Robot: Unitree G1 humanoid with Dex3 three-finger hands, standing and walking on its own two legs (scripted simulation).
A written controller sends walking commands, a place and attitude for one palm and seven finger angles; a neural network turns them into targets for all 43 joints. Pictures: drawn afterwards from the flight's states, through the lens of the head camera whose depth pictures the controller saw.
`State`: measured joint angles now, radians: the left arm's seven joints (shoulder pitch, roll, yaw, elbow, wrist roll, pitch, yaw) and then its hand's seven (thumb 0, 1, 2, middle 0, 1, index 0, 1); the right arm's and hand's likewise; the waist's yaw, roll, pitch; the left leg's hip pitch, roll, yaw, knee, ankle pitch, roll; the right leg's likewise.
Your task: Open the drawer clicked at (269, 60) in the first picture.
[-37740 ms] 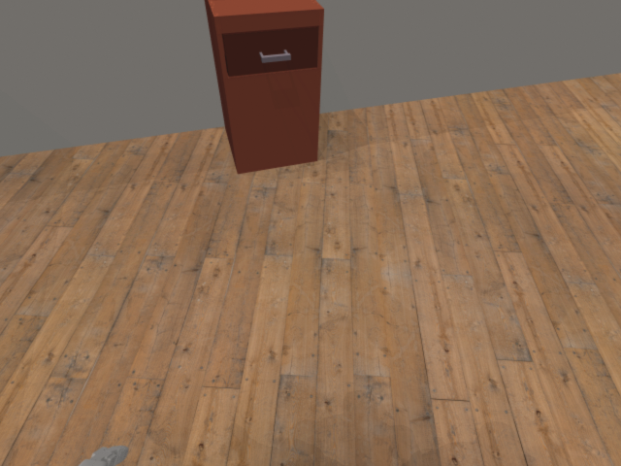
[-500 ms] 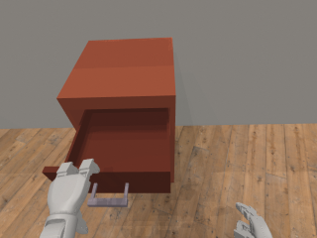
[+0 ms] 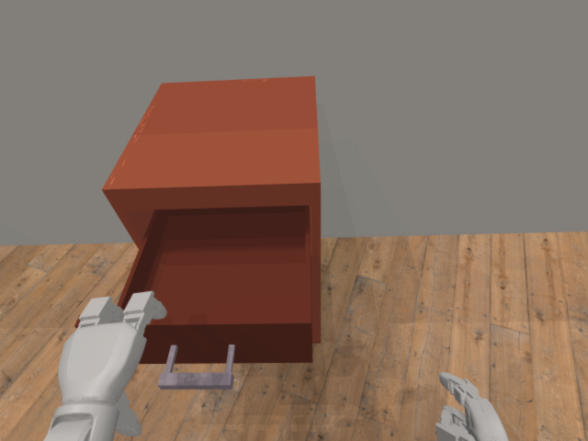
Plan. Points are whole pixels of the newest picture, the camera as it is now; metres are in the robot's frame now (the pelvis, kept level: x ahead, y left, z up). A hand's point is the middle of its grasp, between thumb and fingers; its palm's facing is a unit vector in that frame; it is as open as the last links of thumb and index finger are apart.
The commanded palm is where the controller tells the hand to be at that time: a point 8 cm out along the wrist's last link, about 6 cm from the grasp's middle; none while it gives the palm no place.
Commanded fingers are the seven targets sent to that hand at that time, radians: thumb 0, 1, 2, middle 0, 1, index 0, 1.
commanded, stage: draw the hand back to the body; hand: left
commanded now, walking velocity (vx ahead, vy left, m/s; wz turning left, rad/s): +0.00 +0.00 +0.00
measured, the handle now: (199, 366) +0.27 +0.21 -0.14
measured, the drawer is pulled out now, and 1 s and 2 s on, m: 0.26 0.26 0.26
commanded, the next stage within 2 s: step back with the hand held close in 1.42 s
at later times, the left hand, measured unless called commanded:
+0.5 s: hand (85, 362) +0.19 +0.26 +0.09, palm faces +0.21 -0.56 -0.80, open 13.8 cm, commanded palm +0.15 +0.27 +0.14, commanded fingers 0.00 -0.32 0.38 -0.29 -1.09 -0.29 -1.09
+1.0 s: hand (40, 341) +0.17 +0.25 +0.17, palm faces +0.36 -0.85 -0.39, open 10.6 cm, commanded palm +0.13 +0.30 +0.20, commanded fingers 0.00 0.55 0.75 -0.22 -0.52 -0.22 -0.52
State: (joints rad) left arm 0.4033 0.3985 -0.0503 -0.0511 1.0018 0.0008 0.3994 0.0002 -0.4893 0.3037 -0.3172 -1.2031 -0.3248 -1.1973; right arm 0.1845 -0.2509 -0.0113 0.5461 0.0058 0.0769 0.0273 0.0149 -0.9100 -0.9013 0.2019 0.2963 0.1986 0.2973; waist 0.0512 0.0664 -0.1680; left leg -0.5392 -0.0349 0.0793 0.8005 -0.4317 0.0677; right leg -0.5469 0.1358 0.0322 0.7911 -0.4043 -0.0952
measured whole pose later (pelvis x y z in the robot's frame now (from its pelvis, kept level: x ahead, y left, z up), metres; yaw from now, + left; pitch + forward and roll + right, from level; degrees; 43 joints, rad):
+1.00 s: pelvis +0.01 +0.02 +0.04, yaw +3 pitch -1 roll -1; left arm 0.60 0.34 0.21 -0.47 -0.07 -0.10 0.11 0.00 0.21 0.61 -0.25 -0.74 -0.26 -0.74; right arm 0.20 -0.24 0.01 0.62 0.03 -0.11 -0.05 0.02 -0.91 -0.90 0.20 0.30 0.20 0.30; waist 0.05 0.07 -0.02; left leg -0.15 -0.08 0.02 0.46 -0.29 0.09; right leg -0.13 0.10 0.01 0.42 -0.27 -0.06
